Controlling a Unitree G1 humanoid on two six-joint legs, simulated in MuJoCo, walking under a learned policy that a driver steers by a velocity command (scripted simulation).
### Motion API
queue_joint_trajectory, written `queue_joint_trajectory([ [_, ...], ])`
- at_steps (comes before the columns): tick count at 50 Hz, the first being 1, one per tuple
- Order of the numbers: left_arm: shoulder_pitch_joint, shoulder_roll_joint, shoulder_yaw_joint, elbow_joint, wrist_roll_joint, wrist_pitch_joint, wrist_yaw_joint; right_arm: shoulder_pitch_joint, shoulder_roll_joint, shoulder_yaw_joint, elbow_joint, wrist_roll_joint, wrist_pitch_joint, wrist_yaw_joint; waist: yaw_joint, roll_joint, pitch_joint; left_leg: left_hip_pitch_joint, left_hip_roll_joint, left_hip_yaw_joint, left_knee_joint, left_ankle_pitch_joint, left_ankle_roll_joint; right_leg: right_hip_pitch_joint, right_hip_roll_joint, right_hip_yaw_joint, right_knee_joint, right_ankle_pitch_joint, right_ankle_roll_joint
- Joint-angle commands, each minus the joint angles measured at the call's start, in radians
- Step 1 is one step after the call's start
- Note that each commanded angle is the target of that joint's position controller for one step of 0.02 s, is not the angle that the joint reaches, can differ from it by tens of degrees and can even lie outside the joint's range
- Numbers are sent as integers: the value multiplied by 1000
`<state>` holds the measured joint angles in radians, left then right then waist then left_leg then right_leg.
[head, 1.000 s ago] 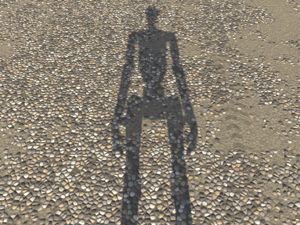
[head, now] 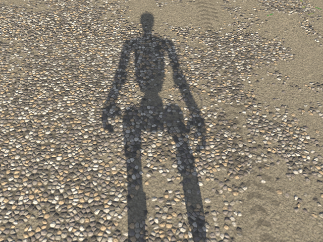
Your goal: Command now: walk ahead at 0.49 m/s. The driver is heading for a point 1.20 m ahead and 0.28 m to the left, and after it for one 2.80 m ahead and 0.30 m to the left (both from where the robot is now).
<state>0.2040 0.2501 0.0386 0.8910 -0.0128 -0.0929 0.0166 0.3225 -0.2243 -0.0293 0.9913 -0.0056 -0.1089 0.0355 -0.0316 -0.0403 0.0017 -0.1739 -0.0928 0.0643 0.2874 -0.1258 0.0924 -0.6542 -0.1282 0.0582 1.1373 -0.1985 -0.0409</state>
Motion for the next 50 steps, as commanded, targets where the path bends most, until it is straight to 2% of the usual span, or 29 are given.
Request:
queue_joint_trajectory([
  [1, 33, 44, 13, -43, 12, 5, 7, -37, -131, -21, -54, 1, -17, -20, 46, 80, 54, -96, 281, -213, -204, 68, 170, -32, -42, 1, -139, 153, 28],
  [6, -157, 28, 5, -93, 0, -8, -10, 61, -165, -27, -31, 20, -1, -36, -24, 82, 58, 16, 271, -161, -184, 76, 123, 2, 12, -44, -464, 305, 38],
  [9, -237, 34, 1, -123, -9, -12, -29, 109, -168, -29, -9, 26, 11, -37, -49, 90, 80, 112, 307, -170, -142, 59, 118, -5, 28, -47, -552, 258, 30],
  [11, -255, 47, 3, -141, -10, -20, -42, 116, -173, -34, -2, 26, 21, -39, -43, 97, 83, 173, 339, -184, -99, 71, 107, 5, 37, -46, -596, 185, 6],
  [13, -194, 75, 15, -135, -10, -29, -49, 93, -189, -40, -5, 27, 32, -41, 3, 116, 51, 197, 349, -186, -22, 193, 88, 114, 66, -68, -636, 114, -24],
  [14, -93, 104, 32, -107, -7, -32, -47, 69, -186, -37, -11, 24, 37, -41, 62, 115, -6, 185, 315, -154, 98, 362, 67, 255, 101, -96, -659, 101, -46],
  [15, 96, 164, 61, -53, -4, -35, -40, 66, -149, -23, -23, 14, 39, -39, 137, 84, -126, 78, 251, -114, 330, 409, 38, 528, 74, -59, -647, 120, -85],
  [16, 268, 278, 89, -27, 17, -33, -33, 132, -56, 8, -50, 3, 25, -33, 157, -106, -301, -283, 122, -35, 737, 97, -29, 943, -190, 294, -656, 81, -207],
  [17, 308, 246, 80, -13, 16, -27, -37, 178, -15, 22, -37, 25, 1, -30, 147, -262, -399, -515, 25, -138, 967, -424, -44, 1076, -313, 652, -811, -44, -285],
  [18, 245, 165, 56, -24, 14, -31, -37, 104, -140, -11, -46, 53, -14, -29, 149, -152, -274, -598, 83, -227, 1063, -387, -23, 964, -283, 559, -831, -72, -231],
  [19, 151, 124, 42, -46, 12, -32, -35, 28, -164, -20, -71, 62, -16, -33, 119, -97, -171, -601, 137, -204, 1048, -291, -12, 820, -251, 391, -846, -13, -188],
  [20, 71, 92, 30, -53, 12, -34, -39, -6, -148, -23, -75, 52, -8, -40, 85, -30, -102, -557, 176, -188, 989, -207, -19, 684, -205, 273, -890, 50, -163],
  [21, 28, 64, 23, -54, 14, -38, -42, -5, -136, -33, -72, 41, 8, -45, 54, -39, -58, -511, 207, -189, 927, -152, -23, 600, -164, 181, -929, 83, -138],
  [23, 23, 50, 23, -31, 25, -42, -43, 38, -85, -33, -59, 42, 37, -42, 22, -55, -26, -438, 217, -180, 899, -94, -30, 511, -121, 67, -974, 167, -126],
  [26, 56, 84, 35, -2, 34, -46, -30, -3, -72, -41, -85, 39, 57, -43, 14, -25, 12, -515, 214, -199, 852, -3, -40, 510, -120, -40, -995, 303, -134],
  [29, 73, 94, 38, 11, 35, -39, -12, -87, -70, -46, -124, 32, 56, -37, 26, -16, 38, -578, 202, -203, 707, 119, -52, 544, -117, -110, -1009, 323, -125],
  [32, 90, 113, 41, 18, 29, -31, 3, -182, -56, -41, -161, 25, 53, -20, 54, -8, 65, -565, 197, -142, 544, 214, -50, 571, -114, -176, -1024, 310, -108],
  [35, 151, 127, 46, 39, 21, -16, 11, -283, -38, -32, -211, 23, 52, 0, 92, 9, 99, -608, 196, -93, 449, 205, -35, 673, -146, -212, -1003, 343, -105],
  [38, 178, 141, 53, 50, 11, 6, 13, -348, -35, -29, -261, 28, 52, 20, 102, 6, 114, -629, 183, -39, 397, 115, -13, 774, -175, -244, -942, 436, -99],
  [41, 134, 182, 65, 30, 2, 22, 20, -306, -70, -47, -288, 32, 56, 33, 43, -47, 48, -445, 101, 57, 380, -25, 35, 784, -173, -293, -783, 864, -71],
  [42, 116, 198, 69, 22, 0, 28, 23, -229, -99, -63, -278, 35, 58, 32, -5, -69, -2, -333, 61, 80, 382, -71, 58, 772, -168, -302, -662, 1004, -62],
  [43, 88, 210, 71, 13, -5, 33, 24, -94, -147, -90, -250, 37, 59, 27, -84, -65, -77, -138, 23, 84, 318, -36, 91, 715, -144, -312, -477, 1020, -41],
  [44, 78, 206, 67, -4, -3, 28, 24, 71, -225, -128, -208, 34, 64, 8, -162, -5, -160, 159, 57, -35, 247, 1, 138, 512, -95, -311, -197, 779, 3],
  [45, 157, 42, 23, -47, 39, 3, 4, 87, -329, -143, -198, 35, 65, -10, -52, 280, -216, 486, 318, -518, 227, 13, 280, 67, 88, -259, 170, -256, 56],
  [46, 121, 72, 17, -88, -4, -50, -14, 119, -301, -127, -229, 17, 50, -6, -68, 233, -393, 612, 447, -928, 36, -135, 400, -99, 177, 1, 345, -414, 52],
  [47, -7, 128, 33, -119, -41, -76, -22, 98, -231, -110, -222, 9, 40, -5, -100, 150, -268, 547, 410, -793, 1, -88, 327, -200, 117, 47, 330, -317, 22],
  [48, -32, 126, 30, -129, -36, -84, -20, 24, -185, -98, -233, 21, 32, -5, -55, 81, -164, 394, 365, -639, 4, -13, 279, -184, 69, 40, 234, -217, 5],
  [49, -26, 128, 37, -113, -11, -79, -10, -63, -151, -86, -256, 25, 29, -3, -3, 16, -104, 230, 320, -532, -4, 82, 242, -105, 31, 33, 149, -164, 13],
  [50, -3, 141, 48, -111, 5, -64, -7, -108, -124, -75, -273, 21, 28, -6, 33, 19, -82, 122, 287, -465, -25, 153, 226, -27, 8, 35, 88, -133, 24],
])
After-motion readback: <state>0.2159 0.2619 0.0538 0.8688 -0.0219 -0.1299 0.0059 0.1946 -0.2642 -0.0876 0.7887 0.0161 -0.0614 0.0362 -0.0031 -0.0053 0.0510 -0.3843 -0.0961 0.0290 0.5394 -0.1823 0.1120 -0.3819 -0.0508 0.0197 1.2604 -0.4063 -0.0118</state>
